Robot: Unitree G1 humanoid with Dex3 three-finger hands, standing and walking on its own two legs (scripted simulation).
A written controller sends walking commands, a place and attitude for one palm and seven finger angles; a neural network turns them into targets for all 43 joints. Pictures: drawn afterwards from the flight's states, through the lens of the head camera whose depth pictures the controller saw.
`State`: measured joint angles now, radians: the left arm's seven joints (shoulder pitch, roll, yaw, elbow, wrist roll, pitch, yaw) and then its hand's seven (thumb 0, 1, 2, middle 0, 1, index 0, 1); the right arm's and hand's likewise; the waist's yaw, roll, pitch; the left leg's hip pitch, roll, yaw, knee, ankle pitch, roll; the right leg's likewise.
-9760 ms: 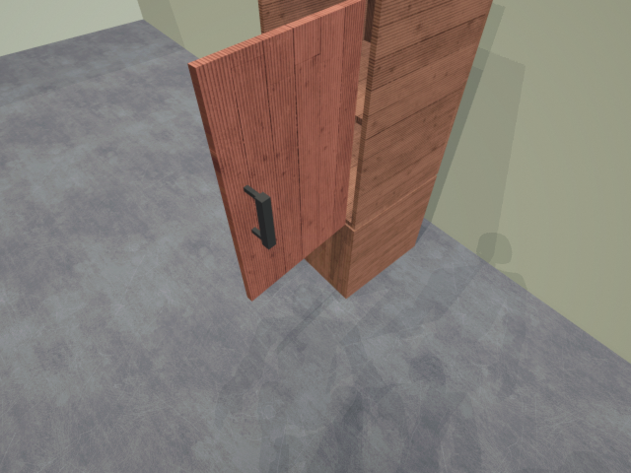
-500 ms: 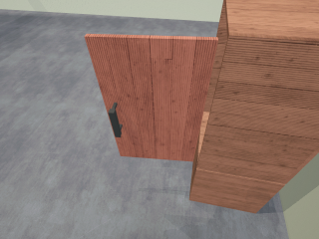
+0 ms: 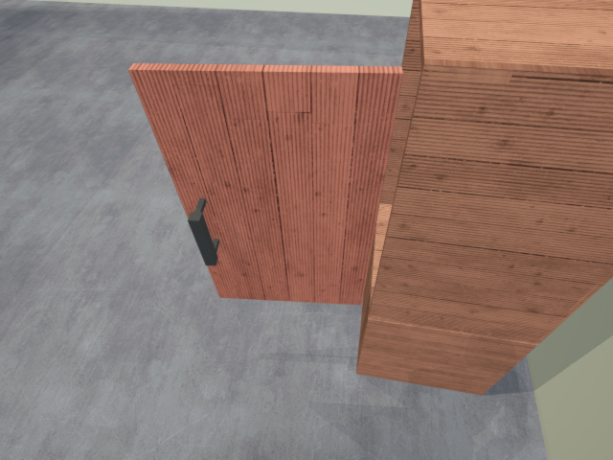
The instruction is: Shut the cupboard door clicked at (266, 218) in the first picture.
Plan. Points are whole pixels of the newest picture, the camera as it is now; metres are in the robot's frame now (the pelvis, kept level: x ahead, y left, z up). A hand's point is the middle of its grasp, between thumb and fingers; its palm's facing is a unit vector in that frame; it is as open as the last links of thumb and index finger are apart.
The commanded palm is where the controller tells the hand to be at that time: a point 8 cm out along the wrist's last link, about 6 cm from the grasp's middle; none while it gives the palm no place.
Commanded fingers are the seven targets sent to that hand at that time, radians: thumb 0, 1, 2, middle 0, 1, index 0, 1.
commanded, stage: look again from close up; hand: left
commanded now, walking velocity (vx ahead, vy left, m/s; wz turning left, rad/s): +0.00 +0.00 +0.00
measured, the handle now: (206, 232) +0.50 +0.22 -0.06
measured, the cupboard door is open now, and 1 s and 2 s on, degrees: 96 96 96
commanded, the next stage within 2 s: raise the hand and make a fist in 0.38 s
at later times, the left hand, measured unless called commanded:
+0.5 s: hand out of the picture +0.05 +0.15 -0.17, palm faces +0.03 -0.97 -0.23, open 7.3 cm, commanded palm +0.11 +0.20 -0.07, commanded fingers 0.00 0.90 0.90 -0.22 -0.32 -0.22 -0.32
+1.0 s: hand out of the picture +0.12 +0.18 -0.09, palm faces +0.05 -1.00 -0.02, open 5.7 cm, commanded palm +0.12 +0.22 -0.07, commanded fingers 0.00 0.90 0.90 -0.68 -0.82 -0.68 -0.82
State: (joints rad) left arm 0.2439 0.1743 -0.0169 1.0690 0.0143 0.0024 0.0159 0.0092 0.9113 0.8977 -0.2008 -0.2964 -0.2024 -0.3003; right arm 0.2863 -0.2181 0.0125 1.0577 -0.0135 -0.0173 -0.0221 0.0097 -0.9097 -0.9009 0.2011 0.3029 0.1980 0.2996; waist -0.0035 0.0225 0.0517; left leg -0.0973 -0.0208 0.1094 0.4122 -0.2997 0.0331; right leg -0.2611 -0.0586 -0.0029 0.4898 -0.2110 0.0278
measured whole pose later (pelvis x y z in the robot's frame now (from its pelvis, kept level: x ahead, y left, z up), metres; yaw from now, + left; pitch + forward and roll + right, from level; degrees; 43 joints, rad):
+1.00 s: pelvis -0.06 -0.03 -0.12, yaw +5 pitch +14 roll -1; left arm 0.38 0.23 0.15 0.12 -0.28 -0.57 -0.36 0.02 0.90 0.90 -0.51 -0.63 -0.51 -0.63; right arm 0.14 -0.27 -0.04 0.49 0.02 -0.30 -0.03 0.01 -0.91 -0.90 0.20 0.30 0.20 0.30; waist 0.04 -0.03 -0.09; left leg -0.95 0.03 -0.01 1.32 -0.61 0.00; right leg -1.02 -0.07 -0.10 1.25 -0.47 -0.02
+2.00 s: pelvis -0.03 -0.02 -0.11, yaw +5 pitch +18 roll -2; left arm 0.39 0.27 0.18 -0.08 -0.30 -0.37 -0.36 0.02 0.90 0.90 -1.29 -1.48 -1.29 -1.49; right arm 0.25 -0.23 0.01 0.46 0.02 -0.18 -0.06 0.02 -0.90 -0.90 0.21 0.30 0.20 0.30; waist 0.00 0.02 -0.15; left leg -0.95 0.03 -0.02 1.28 -0.64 0.00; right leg -1.01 -0.05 -0.10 1.20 -0.49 -0.01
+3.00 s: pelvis -0.03 -0.01 -0.10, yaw +5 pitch +19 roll -2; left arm -0.04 0.26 0.18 0.25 -0.23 -0.33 -0.26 0.02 0.90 0.90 -1.30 -1.50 -1.30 -1.50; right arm 0.29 -0.25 0.03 0.52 0.02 -0.15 -0.05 0.02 -0.90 -0.90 0.20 0.30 0.20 0.30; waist -0.04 0.02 -0.16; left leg -0.95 0.01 0.01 1.22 -0.60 0.02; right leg -1.02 -0.06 -0.07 1.16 -0.45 0.01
